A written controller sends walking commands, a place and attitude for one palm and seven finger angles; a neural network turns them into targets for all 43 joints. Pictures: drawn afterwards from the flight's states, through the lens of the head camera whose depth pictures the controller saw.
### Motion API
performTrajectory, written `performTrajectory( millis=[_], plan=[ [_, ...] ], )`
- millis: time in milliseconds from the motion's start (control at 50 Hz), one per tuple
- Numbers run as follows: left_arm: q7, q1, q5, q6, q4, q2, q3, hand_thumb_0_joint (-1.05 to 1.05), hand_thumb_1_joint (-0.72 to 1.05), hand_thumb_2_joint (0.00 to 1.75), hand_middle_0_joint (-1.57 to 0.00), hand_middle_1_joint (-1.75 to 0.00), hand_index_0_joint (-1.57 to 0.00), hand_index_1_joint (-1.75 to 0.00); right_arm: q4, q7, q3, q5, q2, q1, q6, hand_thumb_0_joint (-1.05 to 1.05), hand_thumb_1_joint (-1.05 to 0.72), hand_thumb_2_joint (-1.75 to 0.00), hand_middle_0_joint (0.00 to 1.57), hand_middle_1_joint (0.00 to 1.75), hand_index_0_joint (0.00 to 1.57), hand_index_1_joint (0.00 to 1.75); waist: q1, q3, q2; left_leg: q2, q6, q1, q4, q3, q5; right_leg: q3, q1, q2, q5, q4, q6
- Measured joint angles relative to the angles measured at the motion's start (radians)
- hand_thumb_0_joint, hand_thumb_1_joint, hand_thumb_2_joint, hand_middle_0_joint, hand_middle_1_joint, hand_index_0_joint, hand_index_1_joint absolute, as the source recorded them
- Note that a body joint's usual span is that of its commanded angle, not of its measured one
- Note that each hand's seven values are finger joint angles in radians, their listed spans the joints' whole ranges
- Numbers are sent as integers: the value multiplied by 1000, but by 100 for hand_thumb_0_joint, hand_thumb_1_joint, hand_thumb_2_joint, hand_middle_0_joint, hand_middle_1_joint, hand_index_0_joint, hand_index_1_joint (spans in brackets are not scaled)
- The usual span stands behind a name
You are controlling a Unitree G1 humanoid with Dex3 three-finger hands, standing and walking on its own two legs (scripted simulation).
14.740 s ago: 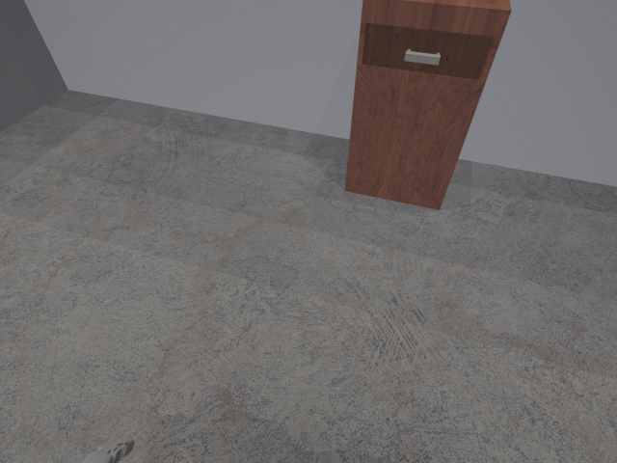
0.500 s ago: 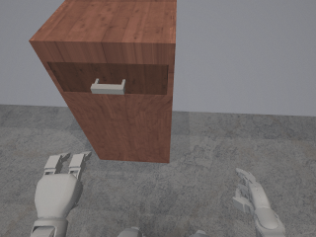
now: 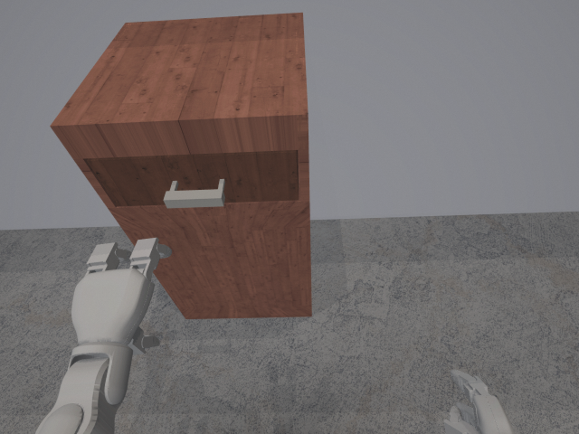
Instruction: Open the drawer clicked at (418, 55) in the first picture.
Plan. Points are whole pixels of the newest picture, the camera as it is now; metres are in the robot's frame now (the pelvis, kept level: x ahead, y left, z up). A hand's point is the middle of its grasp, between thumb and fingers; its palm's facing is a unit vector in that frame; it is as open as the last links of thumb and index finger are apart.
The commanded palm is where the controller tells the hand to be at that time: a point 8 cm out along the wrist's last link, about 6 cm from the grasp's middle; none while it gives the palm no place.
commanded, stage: raise the hand with hooked fingers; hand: left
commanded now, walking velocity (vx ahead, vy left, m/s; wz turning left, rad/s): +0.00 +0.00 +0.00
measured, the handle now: (196, 191) +0.55 +0.27 -0.04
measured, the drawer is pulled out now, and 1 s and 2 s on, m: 0.00 0.00 0.00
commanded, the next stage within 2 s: move the hooked fingers above the handle in 0.80 s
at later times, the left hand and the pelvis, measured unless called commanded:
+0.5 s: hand (135, 247) +0.32 +0.24 +0.10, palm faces +0.07 -0.06 -1.00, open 13.8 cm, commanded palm +0.28 +0.24 +0.15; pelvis +0.00 +0.00 +0.02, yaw +1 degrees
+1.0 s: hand (141, 255) +0.31 +0.24 +0.09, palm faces +0.05 -0.06 -1.00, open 13.8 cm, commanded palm +0.29 +0.24 +0.14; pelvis +0.00 +0.00 +0.02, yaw +0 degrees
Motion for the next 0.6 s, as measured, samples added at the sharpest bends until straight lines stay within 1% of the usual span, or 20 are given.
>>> performTrajectory(
  millis=[60,120,160,200,260,380,480,540,600],
  plan=[
    [-26,-75,-13,66,48,-3,-16,0,-25,40,-30,-105,-30,-104,2,-2,4,19,5,-27,8,1,-90,-90,20,30,20,30,2,-1,7,-5,3,25,-27,3,12,3,22,-4,9,-21,3],
    [-87,-134,-32,123,78,-4,-38,0,-32,37,-30,-109,-31,-109,-5,-8,20,33,17,-46,16,1,-90,-90,20,30,20,30,4,1,12,-8,5,62,-69,6,30,5,55,-6,23,-54,5],
    [-131,-160,-38,139,82,-1,-53,0,-36,36,-31,-112,-31,-112,-13,-11,32,37,25,-54,21,1,-90,-90,20,30,20,30,7,2,14,-10,5,87,-96,7,42,5,78,-6,31,-76,5],
    [-168,-179,-39,137,78,5,-62,0,-40,34,-31,-114,-31,-114,-20,-14,44,37,33,-58,25,1,-90,-90,20,30,20,30,10,4,14,-10,4,109,-120,6,52,3,99,-6,39,-96,4],
    [-206,-208,-34,117,79,16,-68,0,-44,32,-31,-117,-32,-117,-25,-17,58,38,40,-62,28,1,-90,-90,20,30,20,30,17,11,15,-9,3,136,-147,3,63,-1,126,-4,48,-121,3],
    [-244,-284,-36,86,121,42,-59,0,-47,31,-32,-119,-32,-119,-13,-23,68,44,43,-60,32,1,-90,-90,20,30,20,30,28,29,16,-5,-2,166,-184,-8,84,-13,163,0,66,-162,-1],
    [-269,-334,-50,74,148,56,-47,0,-48,30,-32,-120,-32,-120,2,-25,61,48,34,-45,32,1,-90,-90,20,30,20,30,26,32,22,-4,-2,176,-208,-12,98,-18,176,1,80,-190,-2],
    [-287,-329,-64,68,153,52,-40,0,-49,30,-31,-120,-32,-120,4,-22,56,51,25,-33,35,1,-90,-90,20,30,20,30,22,30,25,-4,-2,180,-220,-7,103,-14,177,3,87,-201,-1],
    [-302,-307,-67,51,150,46,-39,0,-49,30,-31,-120,-32,-120,2,-19,51,50,17,-21,38,1,-90,-90,20,30,20,30,16,33,23,-4,-1,181,-228,-1,107,-8,174,3,91,-205,0]
  ],
)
